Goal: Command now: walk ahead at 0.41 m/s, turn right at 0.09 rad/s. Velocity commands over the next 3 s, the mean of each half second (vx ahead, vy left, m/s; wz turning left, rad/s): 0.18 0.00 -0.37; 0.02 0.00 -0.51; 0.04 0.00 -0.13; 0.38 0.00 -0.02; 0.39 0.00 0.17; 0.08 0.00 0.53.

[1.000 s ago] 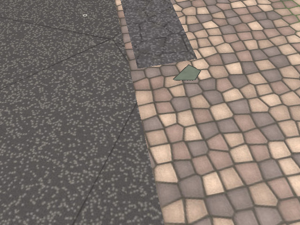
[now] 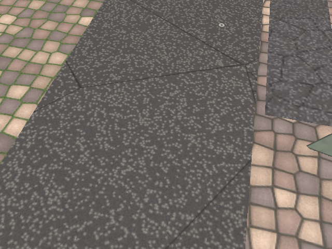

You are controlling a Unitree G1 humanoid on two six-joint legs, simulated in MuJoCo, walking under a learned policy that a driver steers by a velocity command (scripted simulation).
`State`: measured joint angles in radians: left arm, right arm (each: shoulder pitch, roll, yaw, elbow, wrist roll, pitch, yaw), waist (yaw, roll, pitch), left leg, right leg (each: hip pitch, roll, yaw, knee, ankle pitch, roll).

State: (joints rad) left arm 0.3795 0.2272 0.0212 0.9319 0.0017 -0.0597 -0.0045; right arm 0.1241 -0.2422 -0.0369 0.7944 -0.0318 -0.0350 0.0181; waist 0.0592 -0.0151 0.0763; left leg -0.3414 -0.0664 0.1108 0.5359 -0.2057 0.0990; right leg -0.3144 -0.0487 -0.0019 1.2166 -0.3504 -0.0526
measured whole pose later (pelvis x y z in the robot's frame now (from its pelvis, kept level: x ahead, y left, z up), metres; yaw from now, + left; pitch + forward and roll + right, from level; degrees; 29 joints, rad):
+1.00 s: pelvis +0.22 +0.03 +0.02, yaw -31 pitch +1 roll -1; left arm 0.20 0.30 0.10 0.79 0.03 0.05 -0.01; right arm 0.24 -0.25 -0.03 0.75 -0.02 0.01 -0.04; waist 0.00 -0.05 0.03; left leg -0.22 -0.02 -0.01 0.44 -0.23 0.04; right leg -0.48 0.16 0.14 0.96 -0.41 0.00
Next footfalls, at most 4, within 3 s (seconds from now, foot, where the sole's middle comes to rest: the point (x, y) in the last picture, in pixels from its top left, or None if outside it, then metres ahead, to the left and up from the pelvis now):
0.38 right None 0.27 -0.10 -0.77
0.88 left None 0.30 0.10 -0.77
1.26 right None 0.16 -0.06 -0.76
2.14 right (242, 224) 0.56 -0.25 -0.77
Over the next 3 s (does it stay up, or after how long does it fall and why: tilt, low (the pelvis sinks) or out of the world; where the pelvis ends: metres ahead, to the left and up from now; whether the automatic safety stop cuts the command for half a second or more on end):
stays up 0.66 -0.24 0.01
